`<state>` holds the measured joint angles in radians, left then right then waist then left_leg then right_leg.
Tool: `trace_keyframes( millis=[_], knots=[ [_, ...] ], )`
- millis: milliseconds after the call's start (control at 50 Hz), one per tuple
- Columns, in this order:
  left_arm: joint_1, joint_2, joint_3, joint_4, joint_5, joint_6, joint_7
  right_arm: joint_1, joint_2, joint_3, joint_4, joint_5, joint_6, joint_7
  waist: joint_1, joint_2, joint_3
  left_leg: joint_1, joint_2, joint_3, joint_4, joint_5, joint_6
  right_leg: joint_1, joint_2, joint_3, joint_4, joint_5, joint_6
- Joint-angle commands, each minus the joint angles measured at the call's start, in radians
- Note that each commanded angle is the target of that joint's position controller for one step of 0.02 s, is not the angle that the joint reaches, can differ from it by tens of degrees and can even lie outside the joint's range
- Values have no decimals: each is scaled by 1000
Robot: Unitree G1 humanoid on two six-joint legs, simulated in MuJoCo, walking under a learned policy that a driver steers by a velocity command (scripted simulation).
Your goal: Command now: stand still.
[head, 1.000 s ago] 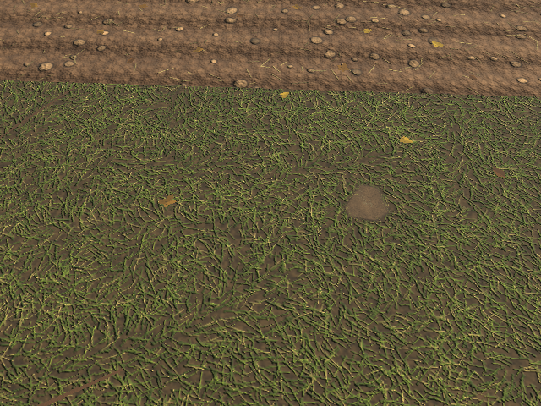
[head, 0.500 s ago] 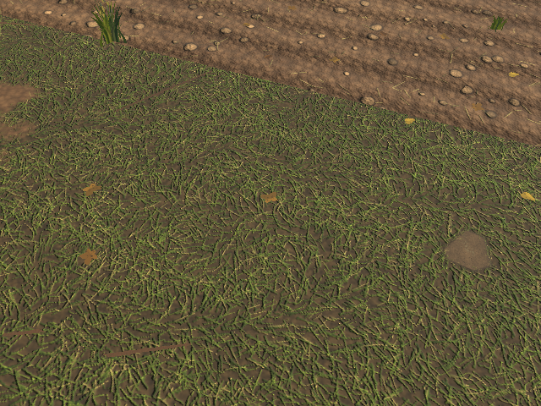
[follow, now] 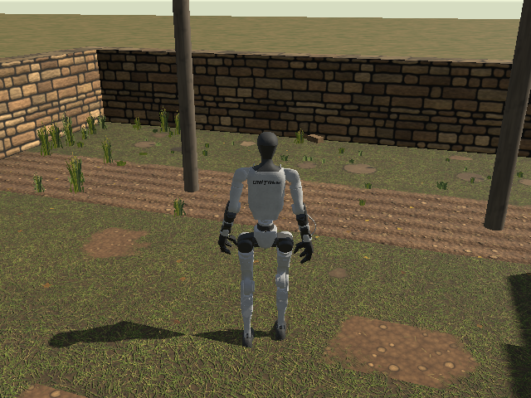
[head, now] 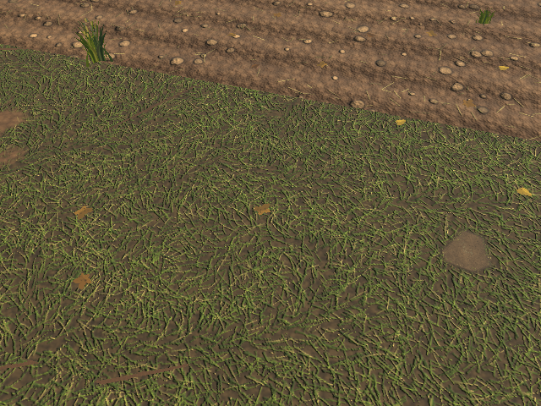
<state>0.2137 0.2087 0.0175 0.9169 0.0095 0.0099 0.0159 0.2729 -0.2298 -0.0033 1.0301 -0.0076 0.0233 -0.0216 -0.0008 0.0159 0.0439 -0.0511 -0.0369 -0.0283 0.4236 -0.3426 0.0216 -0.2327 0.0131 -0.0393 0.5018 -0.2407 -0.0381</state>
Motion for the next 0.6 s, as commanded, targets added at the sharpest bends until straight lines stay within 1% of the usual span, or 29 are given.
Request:
trace_keyframes(
  millis=[20,120,300,320,340,360,380,400,420,440,460,480,500,520,540,560,580,600],
  knots=[
    [44,114,22,4,-1,-8,7,50,-78,-13,11,0,-6,-9,15,-40,-29,-112,80,-61,-76,212,19,154,-128,141,-68,371,-41],
    [30,106,16,51,1,-7,7,58,-71,-7,53,-1,-3,-13,12,-21,-12,-100,88,-58,-86,204,17,133,-121,138,-86,331,-39],
    [39,81,2,128,3,-6,7,71,-54,4,105,-2,-6,-17,11,-20,13,-107,101,-59,-98,176,18,105,-109,137,-115,249,-30],
    [55,87,6,139,3,-4,6,90,-58,2,112,-4,-6,-17,11,-21,-4,-106,87,-49,-89,75,28,106,-90,128,-110,108,-37],
    [63,105,15,142,4,2,5,101,-68,-4,114,-7,-5,-16,12,-20,2,-128,66,-37,-57,-76,49,84,-65,120,-92,-112,-53],
    [67,122,24,140,8,10,2,102,-73,-8,106,-14,-3,-14,13,-15,35,-178,59,-46,-36,-222,73,36,-56,131,-87,-317,-70],
    [68,127,29,135,10,15,-1,100,-73,-11,95,-19,-2,-12,15,-17,85,-233,60,-64,-22,-329,94,-22,-63,161,-92,-448,-85],
    [71,120,30,130,10,15,-4,104,-66,-11,85,-20,-5,-10,15,-22,128,-278,65,-84,-4,-382,110,-64,-79,198,-94,-511,-99],
    [79,105,27,128,10,11,-7,111,-55,-10,77,-20,-11,-10,15,-21,148,-301,72,-103,11,-384,120,-89,-94,235,-89,-524,-111],
    [82,93,26,124,11,4,-9,122,-46,-9,72,-21,-20,-11,13,-15,144,-300,80,-121,15,-353,127,-103,-103,264,-83,-502,-119],
    [76,89,26,118,12,-4,-12,140,-47,-11,70,-19,-30,-10,6,-5,127,-275,89,-144,3,-319,135,-117,-103,276,-73,-466,-121],
    [51,89,27,105,11,-13,-16,167,-55,-15,71,-16,-39,-8,-9,10,110,-224,101,-179,-26,-309,148,-153,-85,260,-46,-426,-116],
    [2,86,28,87,10,-23,-19,213,-75,-21,82,-12,-47,-10,-36,43,103,-136,126,-234,-79,-304,164,-224,-45,204,14,-360,-102],
    [-65,73,27,60,9,-34,-23,291,-102,-31,104,-10,-53,-12,-74,101,110,-10,188,-343,-157,-334,197,-355,15,105,138,-290,-78],
    [-109,66,27,33,18,-46,-27,339,-148,-49,127,-15,-57,-17,-88,171,154,79,294,-452,-204,-290,235,-483,34,-11,264,-202,-60],
    [-140,87,32,16,33,-57,-26,360,-139,-53,135,-23,-62,-20,-101,153,192,118,347,-489,-178,-121,263,-576,0,-15,342,-253,-58],
    [-152,85,35,4,31,-67,-27,383,-124,-52,141,-31,-67,-21,-105,127,192,168,365,-483,-144,41,275,-641,-26,4,401,-286,-56],
    [-152,82,36,-4,25,-76,-31,392,-116,-53,144,-37,-70,-23,-100,109,178,204,369,-461,-120,162,276,-675,-45,16,441,-293,-51]
  ],
)
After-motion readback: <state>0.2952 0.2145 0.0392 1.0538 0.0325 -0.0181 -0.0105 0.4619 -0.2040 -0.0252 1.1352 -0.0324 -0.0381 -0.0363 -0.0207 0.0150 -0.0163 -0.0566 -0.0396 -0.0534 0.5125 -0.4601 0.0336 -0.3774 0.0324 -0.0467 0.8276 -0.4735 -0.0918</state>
